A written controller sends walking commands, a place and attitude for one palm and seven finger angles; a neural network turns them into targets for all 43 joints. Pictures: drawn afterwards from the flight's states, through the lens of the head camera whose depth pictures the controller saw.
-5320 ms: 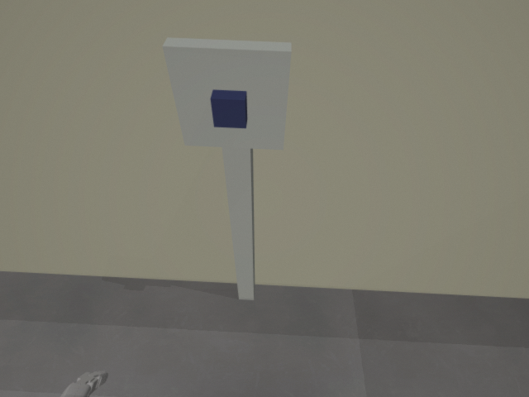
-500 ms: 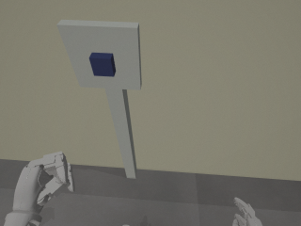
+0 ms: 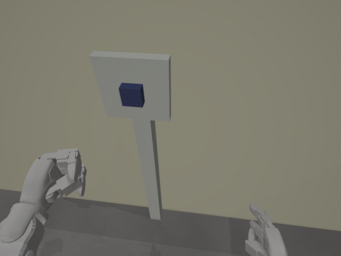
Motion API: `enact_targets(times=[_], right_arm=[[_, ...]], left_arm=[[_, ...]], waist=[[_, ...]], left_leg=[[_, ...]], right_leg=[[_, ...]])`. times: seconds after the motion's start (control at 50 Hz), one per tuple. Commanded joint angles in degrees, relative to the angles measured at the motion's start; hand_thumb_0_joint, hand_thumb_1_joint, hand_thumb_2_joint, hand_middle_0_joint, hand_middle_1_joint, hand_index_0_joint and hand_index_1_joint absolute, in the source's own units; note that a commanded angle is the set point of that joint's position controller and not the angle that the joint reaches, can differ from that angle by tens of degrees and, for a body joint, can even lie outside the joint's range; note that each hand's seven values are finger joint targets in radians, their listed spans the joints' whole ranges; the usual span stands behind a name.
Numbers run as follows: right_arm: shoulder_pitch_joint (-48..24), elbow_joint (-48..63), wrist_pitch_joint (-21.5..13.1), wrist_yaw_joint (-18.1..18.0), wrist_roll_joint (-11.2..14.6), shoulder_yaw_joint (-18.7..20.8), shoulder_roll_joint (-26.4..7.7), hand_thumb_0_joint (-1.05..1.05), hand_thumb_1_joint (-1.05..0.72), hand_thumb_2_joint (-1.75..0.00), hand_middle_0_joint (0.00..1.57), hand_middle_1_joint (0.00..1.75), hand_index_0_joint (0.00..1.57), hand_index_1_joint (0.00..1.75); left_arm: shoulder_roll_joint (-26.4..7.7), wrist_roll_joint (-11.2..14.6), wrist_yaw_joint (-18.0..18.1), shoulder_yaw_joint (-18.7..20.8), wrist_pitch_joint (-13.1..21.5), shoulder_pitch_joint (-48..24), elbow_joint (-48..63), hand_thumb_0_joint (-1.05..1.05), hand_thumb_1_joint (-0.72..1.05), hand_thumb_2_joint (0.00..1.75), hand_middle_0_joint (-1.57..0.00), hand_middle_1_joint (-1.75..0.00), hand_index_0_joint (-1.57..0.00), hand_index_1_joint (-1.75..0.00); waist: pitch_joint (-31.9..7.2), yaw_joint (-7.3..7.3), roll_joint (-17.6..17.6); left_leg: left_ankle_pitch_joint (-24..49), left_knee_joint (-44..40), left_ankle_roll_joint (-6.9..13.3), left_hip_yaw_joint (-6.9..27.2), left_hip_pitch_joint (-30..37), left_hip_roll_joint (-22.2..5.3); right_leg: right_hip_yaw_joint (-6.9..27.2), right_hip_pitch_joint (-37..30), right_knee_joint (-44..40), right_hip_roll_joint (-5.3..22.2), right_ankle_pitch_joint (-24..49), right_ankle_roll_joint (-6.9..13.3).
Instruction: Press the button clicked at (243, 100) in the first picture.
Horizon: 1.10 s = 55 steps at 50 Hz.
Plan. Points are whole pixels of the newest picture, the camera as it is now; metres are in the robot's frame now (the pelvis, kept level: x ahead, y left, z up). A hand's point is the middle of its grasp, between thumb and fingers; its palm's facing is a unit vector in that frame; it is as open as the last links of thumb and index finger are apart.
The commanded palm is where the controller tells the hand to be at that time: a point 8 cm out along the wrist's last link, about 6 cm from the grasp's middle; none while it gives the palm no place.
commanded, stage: raise the hand and make a fist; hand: left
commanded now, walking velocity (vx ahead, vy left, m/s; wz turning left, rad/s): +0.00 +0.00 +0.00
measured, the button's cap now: (132, 94) +0.47 +0.15 +0.16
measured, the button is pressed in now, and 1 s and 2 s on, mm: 0 0 0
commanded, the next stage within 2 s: aim a knuckle at the button in 0.52 s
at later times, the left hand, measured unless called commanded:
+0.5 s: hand (83, 170) +0.23 +0.19 +0.15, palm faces +0.05 -1.00 -0.08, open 3.1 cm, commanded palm +0.20 +0.24 +0.16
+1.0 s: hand (107, 158) +0.27 +0.16 +0.14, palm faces -0.02 -1.00 -0.05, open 3.1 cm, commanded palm +0.25 +0.21 +0.15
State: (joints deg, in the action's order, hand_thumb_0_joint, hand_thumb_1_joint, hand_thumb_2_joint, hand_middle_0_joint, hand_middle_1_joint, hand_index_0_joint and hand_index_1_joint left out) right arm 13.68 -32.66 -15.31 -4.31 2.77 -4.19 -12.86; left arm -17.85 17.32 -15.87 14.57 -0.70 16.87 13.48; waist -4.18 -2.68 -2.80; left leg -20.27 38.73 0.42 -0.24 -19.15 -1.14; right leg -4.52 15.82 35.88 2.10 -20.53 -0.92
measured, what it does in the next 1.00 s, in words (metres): stands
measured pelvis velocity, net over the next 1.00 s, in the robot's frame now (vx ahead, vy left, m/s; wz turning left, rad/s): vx -0.01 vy -0.02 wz -0.01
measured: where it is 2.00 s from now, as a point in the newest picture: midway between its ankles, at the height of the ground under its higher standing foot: outside the picture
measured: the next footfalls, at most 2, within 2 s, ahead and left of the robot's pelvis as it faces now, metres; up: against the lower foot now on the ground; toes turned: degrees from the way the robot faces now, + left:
none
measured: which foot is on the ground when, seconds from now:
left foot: down 0.00-1.00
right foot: down 0.00-1.00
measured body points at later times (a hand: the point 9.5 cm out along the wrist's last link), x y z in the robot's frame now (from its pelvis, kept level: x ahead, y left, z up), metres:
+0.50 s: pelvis +0.00 -0.02 +0.01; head -0.03 -0.04 +0.46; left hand +0.22 +0.25 +0.16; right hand +0.18 -0.25 -0.05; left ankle +0.00 +0.11 -0.72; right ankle -0.02 -0.13 -0.72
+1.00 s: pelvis -0.01 -0.02 +0.01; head -0.02 -0.04 +0.46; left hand +0.27 +0.22 +0.15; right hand +0.17 -0.25 -0.06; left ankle +0.00 +0.11 -0.72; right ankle -0.02 -0.13 -0.72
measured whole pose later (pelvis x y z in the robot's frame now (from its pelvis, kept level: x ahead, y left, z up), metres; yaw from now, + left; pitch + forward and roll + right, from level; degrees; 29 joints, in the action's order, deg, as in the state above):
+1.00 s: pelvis -0.01 -0.02 +0.01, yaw -1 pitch -1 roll +0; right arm 12.8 -36.1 -15.2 -5.4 3.2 -3.0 -13.9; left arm -14.9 15.4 -13.4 11.9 -3.4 3.6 3.5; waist -1.8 -1.3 -3.0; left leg -17.1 32.8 -0.8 -0.8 -14.9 -1.7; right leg -4.0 13.1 32.6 1.4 -18.6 0.3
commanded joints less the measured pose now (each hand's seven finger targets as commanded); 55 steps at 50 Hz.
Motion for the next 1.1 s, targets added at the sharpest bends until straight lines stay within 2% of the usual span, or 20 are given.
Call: enact_targets(times=[0.0, 0.04, 0.18, 0.26, 0.34, 0.36, 0.44, 0.46, 0.54, 0.56, 0.6, 0.64, 0.66, 0.74, 0.76, 0.84, 0.86, 0.96, 1.02, 1.08], right_arm=[[-6.41, 7.79, -3.63, -0.69, 0.61, 2.86, -7.35, 0.00, -0.90, -0.90, 0.20, 0.30, 0.20, 0.30], [-6.70, 7.44, -3.53, -0.86, 0.94, 2.82, -7.60, 0.00, -0.90, -0.90, 0.20, 0.30, 0.20, 0.30], [-8.35, 8.08, -2.34, -1.19, 1.45, 2.93, -8.06, 0.00, -0.90, -0.90, 0.20, 0.30, 0.20, 0.30], [-8.85, 8.68, -2.49, -0.88, 0.80, 3.00, -7.51, 0.00, -0.90, -0.90, 0.20, 0.30, 0.20, 0.30], [-8.06, 8.04, -3.33, -0.75, 0.67, 3.13, -7.12, 0.00, -0.90, -0.90, 0.20, 0.30, 0.20, 0.30], [-7.92, 7.60, -3.41, -0.77, 0.59, 3.19, -7.19, 0.00, -0.90, -0.90, 0.20, 0.30, 0.20, 0.30], [-7.81, 7.04, -3.60, -1.21, 1.05, 3.24, -7.51, 0.00, -0.90, -0.90, 0.20, 0.30, 0.20, 0.30], [-7.84, 6.87, -3.48, -1.31, 1.08, 3.26, -7.70, 0.00, -0.90, -0.90, 0.20, 0.30, 0.20, 0.30], [-8.48, 7.60, -3.46, -1.74, 1.11, 3.32, -7.70, 0.00, -0.90, -0.90, 0.20, 0.30, 0.20, 0.30], [-8.62, 7.53, -3.54, -1.71, 0.94, 3.32, -7.74, 0.00, -0.90, -0.90, 0.20, 0.30, 0.20, 0.30], [-8.74, 7.63, -3.67, -1.63, 0.95, 3.18, -7.39, 0.00, -0.90, -0.90, 0.20, 0.30, 0.20, 0.30], [-8.66, 6.92, -4.01, -1.63, 1.01, 3.19, -7.23, 0.00, -0.90, -0.90, 0.20, 0.30, 0.20, 0.30], [-8.50, 6.69, -4.22, -1.58, 0.92, 3.12, -7.24, 0.00, -0.90, -0.90, 0.20, 0.30, 0.20, 0.30], [-7.75, 5.81, -4.43, -1.63, 1.06, 3.29, -7.43, 0.00, -0.90, -0.90, 0.20, 0.30, 0.20, 0.30], [-7.72, 5.57, -4.35, -1.65, 1.04, 3.28, -7.50, 0.00, -0.90, -0.90, 0.20, 0.30, 0.20, 0.30], [-8.03, 6.16, -3.76, -1.65, 1.05, 3.38, -7.38, 0.00, -0.90, -0.90, 0.20, 0.30, 0.20, 0.30], [-7.93, 6.11, -3.65, -1.58, 0.97, 3.37, -7.37, 0.00, -0.90, -0.90, 0.20, 0.30, 0.20, 0.30], [-7.72, 5.63, -3.00, -1.32, 0.55, 3.46, -7.08, 0.00, -0.90, -0.90, 0.20, 0.30, 0.20, 0.30], [-7.79, 5.94, -2.65, -0.79, 0.42, 3.43, -6.69, 0.00, -0.90, -0.90, 0.20, 0.30, 0.20, 0.30], [-7.37, 5.77, -1.88, -0.43, 0.54, 3.66, -6.84, 0.00, -0.90, -0.90, 0.20, 0.30, 0.20, 0.30]], left_arm=[[-9.26, 2.68, -0.03, 7.37, 3.79, -14.63, 12.76, 0.00, 0.90, 0.90, -1.30, -1.50, -1.30, -1.50], [-8.66, 2.56, -1.00, 6.13, 1.93, -15.28, 10.51, 0.00, 0.90, 0.90, -1.30, -1.50, -1.30, -1.50], [-9.59, 2.95, -2.92, 7.41, -5.11, -12.30, 5.63, 0.00, 0.90, 0.90, -1.30, -1.50, -1.30, -1.50], [-11.86, 3.17, -0.86, 10.45, -2.27, -15.04, 12.07, 0.00, 0.90, 0.90, -1.30, -1.50, -1.30, -1.50], [-10.46, 2.25, 0.60, 8.98, 1.76, -16.43, 13.27, 0.00, 0.90, 0.90, -1.30, -1.50, -1.30, -1.50], [-10.19, 2.05, 0.74, 8.51, 2.10, -16.34, 12.59, 0.00, 0.90, 0.90, -1.30, -1.50, -1.30, -1.50], [-8.93, 1.55, -0.37, 6.12, 1.03, -15.49, 8.58, 0.00, 0.90, 0.90, -1.30, -1.50, -1.30, -1.50], [-8.76, 1.75, -0.67, 5.97, 0.25, -14.75, 7.11, 0.00, 0.90, 0.90, -1.30, -1.50, -1.30, -1.50], [-10.55, 2.00, -1.24, 7.80, -1.01, -15.18, 8.29, 0.00, 0.90, 0.90, -1.30, -1.50, -1.30, -1.50], [-11.09, 2.48, -1.21, 8.71, -0.75, -14.90, 8.36, 0.00, 0.90, 0.90, -1.30, -1.50, -1.30, -1.50], [-10.95, 2.84, -1.01, 9.34, -0.02, -15.77, 9.43, 0.00, 0.90, 0.90, -1.30, -1.50, -1.30, -1.50], [-9.53, 2.70, -0.65, 7.70, 1.29, -19.31, 9.28, 0.00, 0.90, 0.90, -1.30, -1.50, -1.30, -1.50], [-8.87, 2.76, -0.38, 6.91, 1.70, -20.21, 8.83, 0.00, 0.90, 0.90, -1.30, -1.50, -1.30, -1.50], [-7.30, 1.40, -0.09, 4.07, 1.90, -21.32, 5.69, 0.00, 0.90, 0.90, -1.30, -1.50, -1.30, -1.50], [-6.74, 1.02, -0.06, 3.02, 1.45, -22.03, 4.36, 0.00, 0.90, 0.90, -1.30, -1.50, -1.30, -1.50], [-6.55, -0.14, 0.56, 1.99, 0.60, -24.48, 4.14, 0.00, 0.90, 0.90, -1.30, -1.50, -1.30, -1.50], [-6.71, -0.24, 1.13, 2.13, 0.57, -25.24, 3.85, 0.00, 0.90, 0.90, -1.30, -1.50, -1.30, -1.50], [-7.93, -1.10, 4.08, 3.84, 1.98, -29.52, 2.72, 0.00, 0.90, 0.90, -1.30, -1.50, -1.30, -1.50], [-4.84, -1.85, 4.97, 1.14, 2.55, -30.35, 1.89, 0.00, 0.90, 0.90, -1.30, -1.50, -1.30, -1.50], [-3.70, -2.51, 5.30, -0.27, 1.92, -29.86, -1.24, 0.00, 0.90, 0.90, -1.30, -1.50, -1.30, -1.50]], waist=[[-6.16, 0.48, -1.18], [-5.35, 0.50, -2.42], [-2.99, -0.49, 3.96], [-6.37, -0.81, 2.13], [-5.74, -0.08, -1.53], [-4.84, 0.11, -0.20], [-1.48, 0.59, -2.09], [-0.41, 0.62, 1.87], [-2.91, 0.11, 1.89], [-3.19, 0.05, 3.83], [-4.66, -0.12, 2.12], [-4.44, 0.58, 0.91], [-3.84, 0.78, 2.41], [-3.15, 1.16, -0.76], [-1.74, 1.51, 1.86], [-3.35, 1.18, 0.36], [-3.63, 1.13, 2.15], [-6.12, 1.00, 2.75], [-7.66, 0.99, 0.27], [-6.69, 1.06, 1.33]], left_leg=[[17.11, -7.54, 0.42, 1.87, 7.75, 0.73], [16.82, -8.05, 0.37, 1.73, 7.94, 0.78], [14.54, -9.27, 1.08, 0.89, 6.33, 1.30], [16.14, -8.88, 0.99, 0.44, 8.23, 1.38], [15.01, -9.21, 0.85, 0.11, 9.42, 1.38], [14.65, -8.95, 0.98, 0.03, 8.91, 1.25], [11.29, -9.66, 0.99, 0.01, 8.03, 1.39], [10.82, -9.59, 1.13, 0.21, 6.95, 1.22], [11.34, -9.61, 1.32, 0.09, 7.92, 1.47], [12.25, -9.18, 1.43, 0.08, 7.71, 1.34], [12.60, -9.21, 1.29, -0.05, 8.46, 1.46], [12.91, -9.26, 1.23, -0.05, 9.55, 1.47], [12.73, -9.05, 1.23, 0.06, 8.98, 1.36], [11.98, -9.45, 1.11, 0.09, 9.29, 1.41], [11.63, -9.34, 1.25, 0.12, 8.37, 1.32], [11.88, -9.84, 1.18, 0.05, 8.93, 1.46], [12.14, -9.64, 1.22, 0.12, 8.56, 1.33], [13.82, -10.01, 1.03, 0.03, 9.42, 1.05], [15.99, -10.13, 0.72, -0.22, 10.41, 1.15], [16.47, -10.17, 0.61, -0.38, 9.73, 0.96]], right_leg=[[-1.23, -0.89, -5.35, -2.90, 16.85, 1.67], [-1.13, -1.08, -5.96, -2.76, 16.88, 1.66], [-0.22, -2.35, -8.69, -2.20, 15.82, 1.04], [0.21, -3.80, -8.30, -2.25, 16.75, 1.03], [0.26, -2.47, -8.37, -2.29, 15.19, 1.14], [0.64, -2.40, -8.91, -2.39, 14.97, 1.06], [1.00, -0.73, -10.17, -2.06, 11.85, 0.89], [1.37, -1.02, -10.89, -2.14, 11.05, 0.73], [1.37, -1.75, -10.61, -1.83, 11.16, 0.47], [1.95, -2.40, -10.86, -1.78, 12.29, 0.27], [1.72, -2.57, -10.30, -1.70, 12.76, 0.28], [1.26, -1.65, -9.89, -1.94, 13.44, 0.39], [1.49, -1.76, -10.01, -2.14, 13.15, 0.36], [1.14, -0.43, -9.69, -2.00, 12.84, 0.61], [1.30, -0.13, -10.06, -2.09, 12.46, 0.48], [1.06, -0.44, -9.46, -1.81, 12.69, 0.64], [1.21, -0.94, -9.49, -1.96, 12.62, 0.64], [0.92, -1.94, -8.77, -2.07, 13.97, 0.84], [0.59, -2.45, -7.73, -1.94, 16.89, 1.13], [0.52, -2.50, -7.79, -2.02, 17.85, 1.24]])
